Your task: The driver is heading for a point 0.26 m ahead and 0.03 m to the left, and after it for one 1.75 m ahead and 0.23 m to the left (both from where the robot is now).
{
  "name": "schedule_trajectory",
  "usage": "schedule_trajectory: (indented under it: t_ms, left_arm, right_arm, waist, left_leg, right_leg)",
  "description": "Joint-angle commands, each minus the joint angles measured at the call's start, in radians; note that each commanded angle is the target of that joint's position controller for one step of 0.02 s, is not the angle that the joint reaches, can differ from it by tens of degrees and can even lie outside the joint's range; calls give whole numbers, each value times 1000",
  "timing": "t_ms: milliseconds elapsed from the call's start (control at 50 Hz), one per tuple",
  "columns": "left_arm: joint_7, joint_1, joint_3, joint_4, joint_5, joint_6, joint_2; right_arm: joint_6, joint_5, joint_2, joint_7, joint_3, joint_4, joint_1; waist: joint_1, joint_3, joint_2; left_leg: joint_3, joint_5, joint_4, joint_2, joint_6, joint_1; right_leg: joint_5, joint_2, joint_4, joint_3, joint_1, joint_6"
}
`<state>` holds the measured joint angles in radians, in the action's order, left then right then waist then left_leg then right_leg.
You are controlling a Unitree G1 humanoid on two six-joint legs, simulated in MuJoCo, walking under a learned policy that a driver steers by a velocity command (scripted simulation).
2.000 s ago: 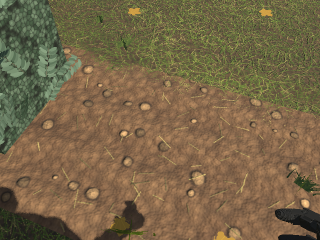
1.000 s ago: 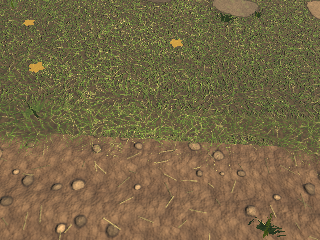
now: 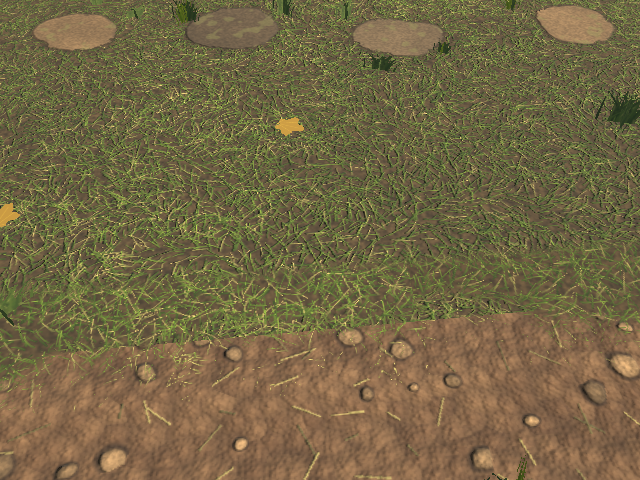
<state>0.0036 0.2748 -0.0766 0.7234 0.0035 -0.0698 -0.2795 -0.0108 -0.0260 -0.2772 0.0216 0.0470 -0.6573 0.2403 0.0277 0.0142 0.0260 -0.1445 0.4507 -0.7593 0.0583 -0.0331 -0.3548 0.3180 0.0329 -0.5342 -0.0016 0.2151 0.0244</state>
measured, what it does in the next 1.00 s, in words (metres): walks ahead, turning left: left foot, then right foot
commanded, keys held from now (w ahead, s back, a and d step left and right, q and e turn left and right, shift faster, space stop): w+q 0.56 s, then w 0.04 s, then w+e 0.40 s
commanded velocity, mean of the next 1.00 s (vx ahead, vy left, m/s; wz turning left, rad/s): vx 0.45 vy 0.00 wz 0.29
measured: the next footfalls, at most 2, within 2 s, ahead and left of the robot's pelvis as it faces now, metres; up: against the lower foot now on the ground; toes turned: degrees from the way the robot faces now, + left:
left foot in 0.34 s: +0.27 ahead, +0.20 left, +0.00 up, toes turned +13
right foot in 0.88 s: +0.62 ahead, +0.12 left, +0.00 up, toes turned +19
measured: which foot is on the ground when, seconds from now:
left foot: up 0.00-0.32, down 0.34-0.90, up 0.92-1.00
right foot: down 0.00-0.34, up 0.36-0.86, down 0.88-1.00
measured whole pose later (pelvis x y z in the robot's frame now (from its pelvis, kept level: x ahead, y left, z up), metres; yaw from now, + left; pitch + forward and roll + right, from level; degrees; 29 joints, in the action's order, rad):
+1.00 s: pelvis +0.51 +0.16 +0.00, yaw +16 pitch +2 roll -1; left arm -0.03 0.20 -0.05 0.69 -0.01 -0.08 -0.29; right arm 0.08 0.00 -0.30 -0.01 0.02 -0.73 0.32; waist -0.01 -0.03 0.01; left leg -0.06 0.37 -1.17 0.02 -0.01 -0.37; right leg 0.15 0.10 -0.47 -0.01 0.35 0.08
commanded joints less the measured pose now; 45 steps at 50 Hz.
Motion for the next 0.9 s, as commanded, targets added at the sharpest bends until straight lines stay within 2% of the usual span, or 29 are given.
schedule_trajectory:
  t_ms: [20, 40, 60, 120, 180, 240, 260, 280, 300, 320, 340, 360, 380, 400, 420, 440, 460, 480, 520, 560, 640, 700, 780, 800, 820, 840, 860, 880, 900]
  left_arm:
    - [6, 102, -41, -26, -2, -28, -145]
    - [12, 87, -34, -29, -9, -26, -128]
    - [16, 78, -31, -26, -9, -21, -125]
    - [18, 72, -25, -14, 2, -16, -129]
    - [16, 75, -30, 7, -8, -10, -167]
    - [8, 90, -39, 28, -24, -5, -210]
    - [6, 92, -43, 34, -29, -3, -221]
    - [5, 86, -46, 37, -32, 0, -233]
    - [7, 76, -48, 39, -35, 3, -244]
    - [10, 84, -44, 37, -34, 4, -233]
    - [15, 92, -30, 19, -15, -3, -202]
    - [9, 143, 16, -55, 26, -19, -51]
    - [1, 76, 9, -66, -9, -51, -127]
    - [-4, -13, -8, -93, -47, -63, -187]
    - [0, -31, 0, -96, -40, -74, -175]
    - [7, -29, 0, -84, -14, -76, -166]
    - [7, -10, -5, -76, -1, -68, -168]
    - [5, 0, -5, -68, 3, -56, -166]
    - [3, 1, 0, -59, 16, -37, -144]
    - [5, -74, 9, -80, 23, -29, -121]
    - [-15, -217, 35, -95, 12, -41, -66]
    - [-31, -306, 38, -115, -9, -49, -74]
    - [-54, -369, 35, -149, -16, -52, -90]
    - [-59, -356, 34, -151, -18, -51, -92]
    - [-61, -319, 28, -145, -18, -50, -102]
    - [-60, -250, 16, -129, -16, -48, -124]
    - [-55, -111, -5, -94, -15, -46, -158]
    - [-48, 64, -20, -68, -10, -42, -208]
    - [-47, 146, -46, -54, -11, -36, -293]
  right_arm:
    - [45, -9, -115, -10, 33, 157, -158]
    - [49, -8, -103, -18, 32, 142, -133]
    - [53, -8, -92, -28, 29, 141, -136]
    - [53, -1, -65, -53, 18, 158, -192]
    - [52, -2, -34, -72, 1, 183, -242]
    - [50, -6, -58, -84, 5, 196, -262]
    - [48, -6, -73, -85, 11, 200, -255]
    - [45, -3, -95, -84, 22, 199, -229]
    - [42, 2, -122, -82, 40, 182, -157]
    - [35, 1, -167, -73, 69, 137, -6]
    - [23, -7, -222, -56, 100, 99, 171]
    - [26, -8, -350, -41, 113, 102, 178]
    - [46, -2, -288, -48, 90, 133, 196]
    - [63, 9, -226, -52, 72, 114, 156]
    - [72, 11, -204, -51, 64, 110, 112]
    - [75, 16, -182, -51, 58, 116, 44]
    - [78, 30, -163, -50, 50, 126, -1]
    - [79, 35, -153, -48, 47, 130, -26]
    - [87, 22, -150, -40, 47, 111, -20]
    - [88, 17, -163, -27, 50, 85, 12]
    - [85, 10, -158, -14, 44, 31, 73]
    - [90, 8, -174, -16, 44, -13, 136]
    - [73, 14, -181, -15, 45, -65, 193]
    - [67, 14, -184, -13, 46, -72, 191]
    - [62, 15, -191, -11, 47, -73, 176]
    - [57, 18, -200, -7, 47, -72, 163]
    - [51, 23, -198, -3, 42, -64, 137]
    - [53, 40, -177, 4, 29, -38, 123]
    - [73, 47, -90, -7, 3, -17, 233]
  waist:
    - [45, -124, -141]
    - [38, -112, -123]
    - [38, -108, -125]
    - [58, -98, -118]
    - [73, -95, -126]
    - [68, -101, -136]
    - [54, -99, -142]
    - [26, -79, -149]
    - [-28, -28, -144]
    - [-107, 60, -114]
    - [-192, 140, -57]
    - [-97, 231, 280]
    - [-153, 371, 185]
    - [-151, 207, 115]
    - [-115, 117, 58]
    - [-68, 69, 7]
    - [-27, 50, 29]
    - [-6, 40, 42]
    - [4, 22, 30]
    - [-13, -17, 13]
    - [-79, -33, 42]
    - [-123, -66, 44]
    - [-141, -87, 41]
    - [-130, -79, 47]
    - [-105, -51, 57]
    - [-66, 8, 73]
    - [13, 103, 61]
    - [86, 233, 9]
    - [41, 348, -247]
  left_leg:
    - [-24, 56, -320, -74, 0, -565]
    - [-17, -5, -349, -92, 7, -582]
    - [-6, -63, -349, -110, 13, -586]
    - [80, -192, -262, -128, 47, -494]
    - [136, -281, -93, -136, 54, -373]
    - [191, -289, 31, -115, 23, -250]
    - [205, -278, 56, -100, 4, -212]
    - [226, -259, 81, -72, -21, -148]
    - [255, -264, 123, -32, -50, -29]
    - [272, -288, 155, 20, -86, 190]
    - [164, -288, 148, -16, -127, 471]
    - [-439, -42, 307, -306, -288, 713]
    - [-759, 166, 491, -394, -353, 744]
    - [-631, 120, 512, -375, -304, 650]
    - [-502, 1, 503, -336, -282, 510]
    - [-402, -137, 492, -292, -257, 376]
    - [-331, -239, 504, -254, -245, 280]
    - [-298, -288, 527, -235, -247, 223]
    - [-238, -397, 545, -220, -262, 151]
    - [-188, -435, 555, -194, -255, 111]
    - [-75, -416, 554, -147, -187, 100]
    - [-87, -375, 558, -194, -183, 167]
    - [-95, -543, 490, -275, -170, 403]
    - [-81, -630, 464, -281, -160, 437]
    - [-55, -799, 416, -273, -145, 453]
    - [-24, -1018, 332, -257, -131, 458]
    - [28, -1162, 168, -219, -106, 421]
    - [56, -985, -84, -189, -72, 232]
    - [115, -298, -486, 3, 28, -193]
  right_leg:
    - [301, -424, 337, -579, -274, 242]
    - [234, -389, 337, -493, -302, 214]
    - [136, -361, 345, -406, -310, 185]
    - [-139, -292, 370, -170, -246, 146]
    - [-220, -268, 369, -35, -189, 128]
    - [-261, -286, 354, 32, -165, 108]
    - [-340, -300, 333, 48, -171, 101]
    - [-512, -305, 275, 75, -181, 90]
    - [-714, -294, 151, 125, -179, 69]
    - [-837, -262, -47, 172, -122, 42]
    - [-676, -231, -317, 179, 88, 1]
    - [210, -52, -712, 129, 471, -64]
    - [256, -21, -858, -110, 563, -55]
    - [148, -64, -865, -108, 656, -39]
    - [60, -106, -793, -96, 627, -22]
    - [1, -138, -710, -98, 558, -23]
    - [-36, -157, -658, -109, 485, -22]
    - [-56, -160, -630, -105, 445, -27]
    - [-81, -149, -565, -82, 421, -54]
    - [-171, -132, -450, -70, 445, -80]
    - [-463, -94, -130, -36, 358, -84]
    - [-522, -88, -43, -30, 353, -57]
    - [-350, -76, 18, -20, 477, 12]
    - [-297, -66, 27, -10, 464, 30]
    - [-246, -40, 34, 11, 399, 50]
    - [-215, 0, 31, 42, 284, 73]
    - [-264, 22, 55, 56, 86, 109]
    - [-333, -106, 21, -116, -224, 177]
    - [-181, -342, 71, -614, -595, 361]
Velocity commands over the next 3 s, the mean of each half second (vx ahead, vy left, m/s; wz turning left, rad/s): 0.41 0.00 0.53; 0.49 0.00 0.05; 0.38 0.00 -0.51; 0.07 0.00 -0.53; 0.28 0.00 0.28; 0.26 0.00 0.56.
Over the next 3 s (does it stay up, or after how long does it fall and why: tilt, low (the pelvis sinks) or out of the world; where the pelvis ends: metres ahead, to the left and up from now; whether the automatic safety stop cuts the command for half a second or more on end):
stays up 1.11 0.18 0.01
